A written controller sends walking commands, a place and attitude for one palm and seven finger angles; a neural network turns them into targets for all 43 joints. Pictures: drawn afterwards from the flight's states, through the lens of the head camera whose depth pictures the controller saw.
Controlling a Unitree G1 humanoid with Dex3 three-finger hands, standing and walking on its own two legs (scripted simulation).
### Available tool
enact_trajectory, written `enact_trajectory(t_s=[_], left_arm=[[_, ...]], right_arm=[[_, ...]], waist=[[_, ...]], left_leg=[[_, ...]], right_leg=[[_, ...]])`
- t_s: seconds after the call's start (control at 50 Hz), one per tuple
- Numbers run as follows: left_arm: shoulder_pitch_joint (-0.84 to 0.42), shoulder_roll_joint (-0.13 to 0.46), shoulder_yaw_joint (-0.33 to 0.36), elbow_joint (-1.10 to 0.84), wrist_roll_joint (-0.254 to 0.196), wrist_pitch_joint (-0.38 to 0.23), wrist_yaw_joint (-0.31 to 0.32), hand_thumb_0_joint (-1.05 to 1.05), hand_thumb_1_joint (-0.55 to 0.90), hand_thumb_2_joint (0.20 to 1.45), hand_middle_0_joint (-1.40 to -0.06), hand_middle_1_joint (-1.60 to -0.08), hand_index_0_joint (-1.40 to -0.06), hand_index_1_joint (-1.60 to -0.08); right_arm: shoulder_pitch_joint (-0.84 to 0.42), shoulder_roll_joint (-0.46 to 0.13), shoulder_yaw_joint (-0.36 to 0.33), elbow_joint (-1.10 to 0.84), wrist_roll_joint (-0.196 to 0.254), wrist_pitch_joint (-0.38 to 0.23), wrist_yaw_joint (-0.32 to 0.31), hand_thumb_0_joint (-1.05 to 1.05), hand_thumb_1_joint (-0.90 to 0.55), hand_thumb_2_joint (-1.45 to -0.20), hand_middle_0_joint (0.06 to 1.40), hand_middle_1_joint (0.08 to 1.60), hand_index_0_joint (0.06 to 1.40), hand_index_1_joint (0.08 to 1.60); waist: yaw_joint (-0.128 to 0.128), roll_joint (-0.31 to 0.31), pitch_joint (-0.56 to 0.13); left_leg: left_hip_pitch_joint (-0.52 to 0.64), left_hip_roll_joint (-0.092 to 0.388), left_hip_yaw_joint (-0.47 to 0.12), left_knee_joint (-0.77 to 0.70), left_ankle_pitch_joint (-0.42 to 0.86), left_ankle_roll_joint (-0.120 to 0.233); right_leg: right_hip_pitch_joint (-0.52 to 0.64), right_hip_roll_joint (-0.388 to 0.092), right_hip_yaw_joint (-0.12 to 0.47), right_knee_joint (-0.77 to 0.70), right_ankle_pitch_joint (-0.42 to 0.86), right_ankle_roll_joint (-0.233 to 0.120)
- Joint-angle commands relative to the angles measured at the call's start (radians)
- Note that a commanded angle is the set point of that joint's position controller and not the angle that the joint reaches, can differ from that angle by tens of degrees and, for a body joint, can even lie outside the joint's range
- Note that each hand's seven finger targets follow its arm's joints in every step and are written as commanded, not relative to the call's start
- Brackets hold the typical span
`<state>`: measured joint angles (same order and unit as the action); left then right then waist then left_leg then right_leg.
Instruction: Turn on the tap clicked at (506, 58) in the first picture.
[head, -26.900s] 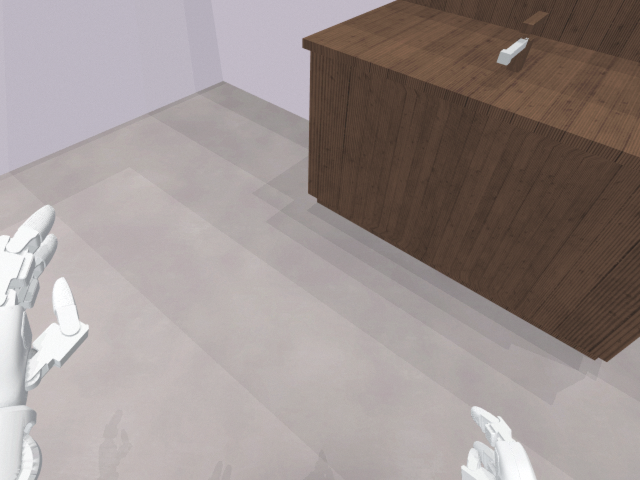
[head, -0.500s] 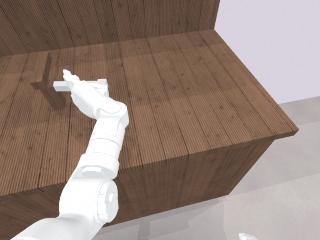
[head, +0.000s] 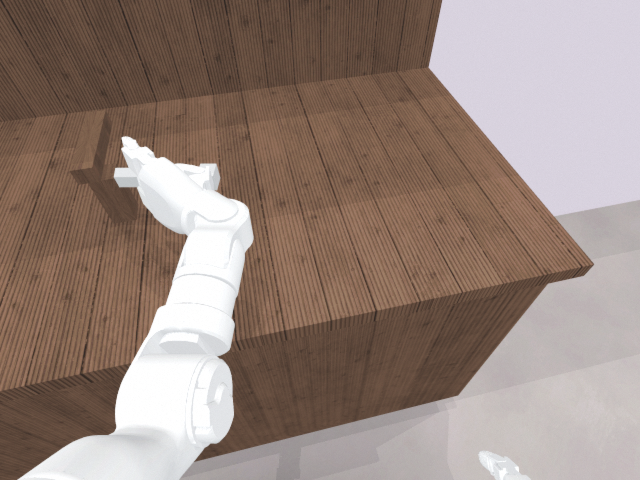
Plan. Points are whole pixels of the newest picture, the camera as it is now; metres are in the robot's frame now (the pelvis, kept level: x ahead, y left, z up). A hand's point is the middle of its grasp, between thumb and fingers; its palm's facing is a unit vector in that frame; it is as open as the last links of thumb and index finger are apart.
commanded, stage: lift the hand up off the lever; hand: left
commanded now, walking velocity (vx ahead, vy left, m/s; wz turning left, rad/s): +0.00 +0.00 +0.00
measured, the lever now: (208, 177) +0.52 +0.18 +0.09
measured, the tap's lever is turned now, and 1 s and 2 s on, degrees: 77 77 77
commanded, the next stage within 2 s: draw the hand back beside the body in 0.74 s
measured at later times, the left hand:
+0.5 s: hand (197, 174) +0.44 +0.16 +0.16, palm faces +0.76 -0.65 -0.10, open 7.8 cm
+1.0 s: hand (213, 174) +0.42 +0.13 +0.17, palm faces +0.49 -0.87 -0.08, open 7.8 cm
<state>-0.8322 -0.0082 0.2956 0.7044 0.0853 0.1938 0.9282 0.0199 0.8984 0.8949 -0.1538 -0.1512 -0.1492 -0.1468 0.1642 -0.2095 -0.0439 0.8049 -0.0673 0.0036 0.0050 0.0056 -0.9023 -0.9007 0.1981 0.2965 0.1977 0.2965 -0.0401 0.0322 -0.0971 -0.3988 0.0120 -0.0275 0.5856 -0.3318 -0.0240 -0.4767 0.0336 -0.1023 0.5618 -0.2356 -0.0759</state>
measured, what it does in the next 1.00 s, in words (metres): stands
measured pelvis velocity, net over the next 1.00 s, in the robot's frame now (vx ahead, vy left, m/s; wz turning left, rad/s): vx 0.01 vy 0.00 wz -0.04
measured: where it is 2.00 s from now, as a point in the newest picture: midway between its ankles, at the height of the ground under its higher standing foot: outside the picture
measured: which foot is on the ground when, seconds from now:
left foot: down 0.00-1.00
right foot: down 0.00-1.00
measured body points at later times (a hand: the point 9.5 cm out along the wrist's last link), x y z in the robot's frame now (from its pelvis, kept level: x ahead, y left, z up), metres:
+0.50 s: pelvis +0.00 +0.00 +0.01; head +0.01 -0.01 +0.45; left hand +0.39 +0.19 +0.17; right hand +0.16 -0.23 -0.12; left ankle -0.03 +0.14 -0.73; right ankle +0.03 -0.07 -0.73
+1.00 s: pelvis +0.01 +0.00 +0.01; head +0.00 -0.02 +0.46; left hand +0.39 +0.18 +0.18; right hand +0.14 -0.24 -0.11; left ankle -0.03 +0.14 -0.73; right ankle +0.03 -0.07 -0.73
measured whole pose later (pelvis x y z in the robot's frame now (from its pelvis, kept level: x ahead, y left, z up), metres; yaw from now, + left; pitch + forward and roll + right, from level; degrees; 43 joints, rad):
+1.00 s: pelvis +0.01 +0.00 +0.01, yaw -2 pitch +2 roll +1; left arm -0.55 0.05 0.15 0.31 0.02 0.28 0.55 0.02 0.90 0.89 -0.15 -0.16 -0.15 -0.15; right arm 0.15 -0.20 -0.02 0.73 0.00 0.08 -0.05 0.01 -0.90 -0.90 0.20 0.30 0.20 0.30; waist -0.01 0.04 -0.05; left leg -0.20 0.01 0.01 0.46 -0.30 -0.02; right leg -0.31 0.04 -0.06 0.49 -0.22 -0.07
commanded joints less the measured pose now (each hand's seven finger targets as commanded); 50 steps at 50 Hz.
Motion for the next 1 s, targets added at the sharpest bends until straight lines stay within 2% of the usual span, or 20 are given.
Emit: enact_trajectory(t_s=[0.0,0.02,0.08,0.16,0.18,0.24,0.28,0.34,0.38,0.44,0.48,0.5,0.66,0.68,0.82,0.84,0.88,0.9,0.96,0.98], left_arm=[[-0.444,0.158,-0.019,-0.239,0.033,-0.047,0.006,0.000,0.900,0.900,-0.150,-0.150,-0.150,-0.150],[-0.464,0.120,-0.057,-0.259,0.030,-0.046,0.003,0.000,0.900,0.900,-0.150,-0.150,-0.150,-0.150],[-0.414,0.132,-0.038,-0.277,0.030,-0.033,-0.002,0.000,0.900,0.900,-0.150,-0.150,-0.150,-0.150],[-0.411,0.071,-0.097,-0.331,0.021,-0.011,-0.009,0.000,0.900,0.900,-0.150,-0.150,-0.150,-0.150],[-0.383,0.106,-0.062,-0.329,0.017,-0.005,-0.012,0.000,0.900,0.900,-0.150,-0.150,-0.150,-0.150],[-0.384,0.061,-0.108,-0.397,0.010,0.011,-0.015,0.000,0.900,0.900,-0.150,-0.150,-0.150,-0.150],[-0.361,0.100,-0.074,-0.384,0.010,0.026,-0.015,0.000,0.900,0.900,-0.150,-0.150,-0.150,-0.150],[-0.394,0.061,-0.113,-0.394,0.011,0.044,-0.013,0.000,0.900,0.900,-0.150,-0.150,-0.150,-0.150],[-0.418,0.101,-0.086,-0.397,0.013,0.049,-0.012,0.000,0.900,0.900,-0.150,-0.150,-0.150,-0.150],[-0.453,0.065,-0.121,-0.382,0.017,0.051,-0.009,0.000,0.900,0.900,-0.150,-0.150,-0.150,-0.150],[-0.456,0.103,-0.088,-0.352,0.015,0.055,-0.009,0.000,0.900,0.900,-0.150,-0.150,-0.150,-0.150],[-0.462,0.089,-0.101,-0.342,0.015,0.057,-0.010,0.000,0.900,0.900,-0.150,-0.150,-0.150,-0.150],[-0.433,0.040,-0.127,-0.332,0.002,0.075,-0.014,0.000,0.900,0.900,-0.150,-0.150,-0.150,-0.150],[-0.386,0.084,-0.082,-0.327,-0.002,0.076,-0.015,0.000,0.900,0.900,-0.150,-0.150,-0.150,-0.150],[-0.407,0.075,-0.103,-0.433,0.011,0.069,-0.008,0.000,0.900,0.900,-0.150,-0.150,-0.150,-0.150],[-0.324,0.074,-0.262,-0.502,0.041,0.066,-0.180,0.000,0.900,0.900,-0.151,-0.153,-0.151,-0.153],[-0.240,0.227,-0.125,-0.582,0.003,0.039,-0.290,0.000,0.900,0.900,-0.153,-0.159,-0.153,-0.159],[-0.174,0.234,-0.138,-0.642,-0.006,0.028,-0.335,0.000,0.900,0.900,-0.154,-0.162,-0.154,-0.162],[0.035,0.244,-0.145,-0.681,-0.086,-0.005,-0.504,0.000,0.900,0.900,-0.157,-0.171,-0.157,-0.171],[0.145,0.294,-0.079,-0.674,-0.119,-0.011,-0.546,0.000,0.900,0.900,-0.158,-0.174,-0.158,-0.174]], right_arm=[[-0.047,-0.119,-0.032,-0.119,0.003,-0.032,-0.008,0.000,-0.900,-0.900,0.200,0.300,0.200,0.300],[-0.052,-0.115,-0.031,-0.119,0.003,-0.032,-0.006,0.000,-0.900,-0.900,0.200,0.300,0.200,0.300],[-0.046,-0.120,-0.038,-0.120,0.002,-0.032,-0.005,0.000,-0.900,-0.900,0.200,0.300,0.200,0.300],[-0.055,-0.115,-0.034,-0.127,0.005,-0.034,0.002,0.000,-0.900,-0.900,0.200,0.300,0.200,0.300],[-0.066,-0.119,-0.037,-0.125,0.007,-0.031,-0.003,0.000,-0.900,-0.900,0.200,0.300,0.200,0.300],[-0.080,-0.108,-0.033,-0.133,0.009,-0.034,0.001,0.000,-0.900,-0.900,0.200,0.300,0.200,0.300],[-0.094,-0.113,-0.032,-0.127,0.011,-0.030,-0.004,0.000,-0.900,-0.900,0.200,0.300,0.200,0.300],[-0.116,-0.102,-0.026,-0.126,0.012,-0.034,-0.004,0.000,-0.900,-0.900,0.200,0.300,0.200,0.300],[-0.131,-0.105,-0.026,-0.116,0.014,-0.033,-0.009,0.000,-0.900,-0.900,0.200,0.300,0.200,0.300],[-0.140,-0.097,-0.020,-0.115,0.013,-0.040,-0.008,0.000,-0.900,-0.900,0.200,0.300,0.200,0.300],[-0.144,-0.101,-0.020,-0.107,0.014,-0.037,-0.014,0.000,-0.900,-0.900,0.200,0.300,0.200,0.300],[-0.146,-0.098,-0.016,-0.111,0.016,-0.038,-0.014,0.000,-0.900,-0.900,0.200,0.300,0.200,0.300],[-0.129,-0.099,-0.018,-0.119,0.017,-0.030,-0.009,0.000,-0.900,-0.900,0.200,0.300,0.200,0.300],[-0.129,-0.105,-0.024,-0.120,0.016,-0.025,-0.013,0.000,-0.900,-0.900,0.200,0.300,0.200,0.300],[-0.132,-0.097,-0.021,-0.130,0.015,-0.021,-0.006,0.000,-0.900,-0.900,0.200,0.300,0.200,0.300],[-0.096,-0.132,-0.025,-0.143,0.024,0.013,-0.022,0.000,-0.900,-0.900,0.200,0.300,0.200,0.300],[-0.083,-0.130,-0.028,-0.189,0.043,0.028,-0.054,0.000,-0.900,-0.900,0.200,0.300,0.200,0.300],[-0.091,-0.120,-0.020,-0.213,0.055,0.036,-0.063,0.000,-0.900,-0.900,0.200,0.300,0.200,0.300],[-0.103,-0.106,0.004,-0.247,0.083,0.052,-0.080,0.000,-0.900,-0.900,0.200,0.300,0.200,0.300],[-0.118,-0.108,0.006,-0.258,0.094,0.060,-0.087,0.000,-0.900,-0.900,0.200,0.300,0.200,0.300]], waist=[[0.013,-0.094,-0.376],[0.008,-0.084,-0.377],[0.023,-0.092,-0.381],[0.016,-0.103,-0.365],[0.028,-0.105,-0.355],[0.029,-0.084,-0.363],[0.040,-0.107,-0.334],[0.032,-0.095,-0.308],[0.038,-0.081,-0.292],[0.029,-0.079,-0.287],[0.034,-0.087,-0.281],[0.029,-0.089,-0.279],[0.034,-0.096,-0.326],[0.048,-0.113,-0.332],[0.049,-0.092,-0.358],[-0.002,-0.136,-0.368],[0.044,-0.099,-0.417],[0.056,-0.096,-0.428],[0.066,-0.138,-0.287],[0.089,-0.142,-0.254]], left_leg=[[0.008,-0.020,0.048,-0.056,0.251,0.020],[0.026,-0.019,0.047,-0.052,0.276,0.016],[0.042,-0.017,0.045,-0.055,0.325,0.011],[0.066,-0.014,0.051,-0.060,0.344,0.008],[0.062,-0.014,0.047,-0.067,0.341,0.007],[0.089,-0.014,0.053,-0.072,0.364,0.003],[0.079,-0.014,0.047,-0.081,0.343,0.004],[0.089,-0.015,0.053,-0.087,0.312,0.007],[0.084,-0.014,0.044,-0.095,0.276,0.006],[0.091,-0.013,0.046,-0.096,0.247,0.009],[0.079,-0.017,0.039,-0.103,0.213,0.011],[0.079,-0.018,0.044,-0.105,0.208,0.013],[0.109,-0.015,0.044,-0.100,0.319,0.001],[0.104,-0.015,0.039,-0.103,0.340,0.000],[0.125,-0.011,0.049,-0.091,0.396,-0.003],[0.172,-0.017,0.058,-0.092,0.419,0.025],[0.194,-0.021,0.066,-0.110,0.453,0.043],[0.201,-0.023,0.066,-0.121,0.450,0.046],[0.185,-0.013,0.062,-0.156,0.388,0.053],[0.178,-0.009,0.059,-0.172,0.366,0.053]], right_leg=[[0.338,-0.067,0.075,-0.075,0.239,0.065],[0.337,-0.068,0.070,-0.071,0.276,0.063],[0.350,-0.059,0.056,-0.060,0.316,0.057],[0.353,-0.064,0.055,-0.066,0.342,0.059],[0.361,-0.060,0.053,-0.071,0.322,0.056],[0.373,-0.063,0.054,-0.074,0.346,0.054],[0.369,-0.059,0.051,-0.085,0.301,0.052],[0.344,-0.063,0.058,-0.103,0.250,0.055],[0.335,-0.059,0.058,-0.117,0.181,0.051],[0.317,-0.062,0.064,-0.128,0.138,0.054],[0.318,-0.061,0.066,-0.138,0.099,0.055],[0.316,-0.064,0.070,-0.141,0.093,0.057],[0.352,-0.067,0.058,-0.110,0.258,0.054],[0.373,-0.063,0.054,-0.107,0.285,0.055],[0.396,-0.069,0.057,-0.089,0.372,0.055],[0.430,-0.062,0.078,-0.055,0.451,0.052],[0.518,-0.061,0.090,-0.064,0.527,0.053],[0.552,-0.063,0.102,-0.066,0.551,0.058],[0.558,-0.061,0.112,-0.104,0.538,0.066],[0.572,-0.056,0.112,-0.121,0.502,0.063]])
